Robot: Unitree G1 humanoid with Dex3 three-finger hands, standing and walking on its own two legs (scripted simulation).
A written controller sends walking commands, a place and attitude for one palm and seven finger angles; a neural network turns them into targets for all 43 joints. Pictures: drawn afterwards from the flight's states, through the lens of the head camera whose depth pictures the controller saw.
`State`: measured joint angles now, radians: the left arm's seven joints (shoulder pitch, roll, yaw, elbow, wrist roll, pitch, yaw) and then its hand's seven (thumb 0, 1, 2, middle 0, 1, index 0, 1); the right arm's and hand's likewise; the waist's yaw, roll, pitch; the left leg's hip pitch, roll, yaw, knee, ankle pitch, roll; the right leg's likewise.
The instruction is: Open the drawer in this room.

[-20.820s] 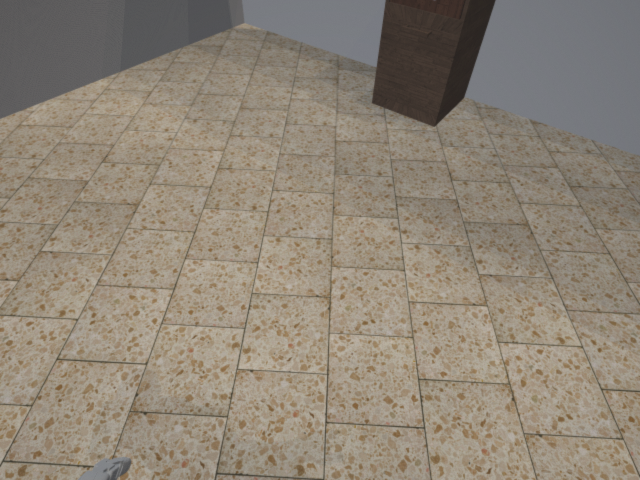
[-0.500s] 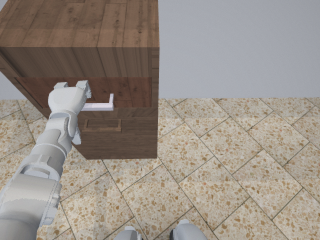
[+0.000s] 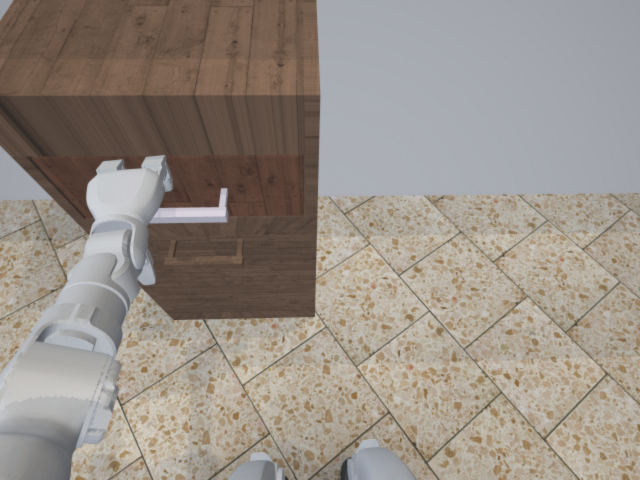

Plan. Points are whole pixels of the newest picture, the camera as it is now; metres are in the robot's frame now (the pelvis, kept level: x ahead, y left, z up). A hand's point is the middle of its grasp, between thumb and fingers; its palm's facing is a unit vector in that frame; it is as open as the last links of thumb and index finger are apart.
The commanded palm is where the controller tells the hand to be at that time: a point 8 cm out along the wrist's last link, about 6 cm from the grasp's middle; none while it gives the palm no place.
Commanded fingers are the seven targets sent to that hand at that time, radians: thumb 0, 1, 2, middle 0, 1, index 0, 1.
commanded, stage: move the hooked fingers above the handle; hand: left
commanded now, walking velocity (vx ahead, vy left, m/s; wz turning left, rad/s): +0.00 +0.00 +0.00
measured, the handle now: (181, 205) +0.53 +0.20 -0.06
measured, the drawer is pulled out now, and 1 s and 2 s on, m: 0.00 0.00 0.00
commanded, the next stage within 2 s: lower the fingers behind the handle in 0.84 s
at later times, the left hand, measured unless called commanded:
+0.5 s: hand (162, 211) +0.48 +0.20 -0.01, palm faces -0.08 +0.02 -1.00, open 13.4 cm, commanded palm +0.46 +0.21 +0.05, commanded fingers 0.00 -0.50 0.30 -0.30 -1.20 -0.30 -1.20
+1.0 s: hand (169, 215) +0.48 +0.20 -0.03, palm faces +0.00 -0.02 -1.00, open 13.5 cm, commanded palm +0.47 +0.20 +0.04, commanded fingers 0.00 -0.50 0.30 -0.30 -1.20 -0.30 -1.20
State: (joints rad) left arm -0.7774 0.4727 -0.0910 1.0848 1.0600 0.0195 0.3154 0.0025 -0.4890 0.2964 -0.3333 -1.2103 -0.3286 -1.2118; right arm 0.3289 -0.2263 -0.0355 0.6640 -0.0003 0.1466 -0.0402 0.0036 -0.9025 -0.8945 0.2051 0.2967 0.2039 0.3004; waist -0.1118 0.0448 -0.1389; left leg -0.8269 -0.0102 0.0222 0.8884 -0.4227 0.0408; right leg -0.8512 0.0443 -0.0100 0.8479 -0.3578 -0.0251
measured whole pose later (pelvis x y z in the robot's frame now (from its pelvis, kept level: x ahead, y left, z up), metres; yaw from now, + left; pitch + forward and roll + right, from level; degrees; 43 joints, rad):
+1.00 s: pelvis +0.00 +0.00 -0.02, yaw +0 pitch +24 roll -2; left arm -0.76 0.43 -0.04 1.03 1.14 -0.06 0.47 0.00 -0.49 0.30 -0.37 -1.23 -0.38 -1.24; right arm 0.31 -0.24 -0.05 0.70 -0.03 0.15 -0.01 0.00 -0.90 -0.89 0.20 0.30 0.20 0.30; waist -0.13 0.05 -0.16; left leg -0.94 -0.01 0.01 1.00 -0.48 0.04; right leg -0.96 0.05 -0.02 0.94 -0.40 -0.02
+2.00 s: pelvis -0.01 +0.00 -0.05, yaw -1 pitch +27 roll -2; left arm -0.77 0.50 -0.02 1.08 1.14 -0.14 0.37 0.00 -0.49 0.30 -0.30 -1.20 -0.31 -1.20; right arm 0.33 -0.25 -0.03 0.67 -0.04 0.11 -0.03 0.00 -0.90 -0.89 0.21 0.30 0.20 0.30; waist -0.14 0.04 -0.19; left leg -1.11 0.00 0.01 1.15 -0.51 0.04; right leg -1.13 0.05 -0.03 1.09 -0.43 -0.03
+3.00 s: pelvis -0.01 -0.01 -0.05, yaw +0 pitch +28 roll -2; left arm -0.79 0.46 -0.03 1.10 1.12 -0.04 0.44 0.00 0.05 0.53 -0.35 -1.26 -0.36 -1.26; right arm 0.28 -0.24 -0.03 0.68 -0.04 0.11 -0.01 0.00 -0.90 -0.89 0.20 0.30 0.20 0.30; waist -0.14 0.05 -0.19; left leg -1.13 0.00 0.00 1.17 -0.52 0.03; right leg -1.15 0.06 -0.04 1.11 -0.45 -0.04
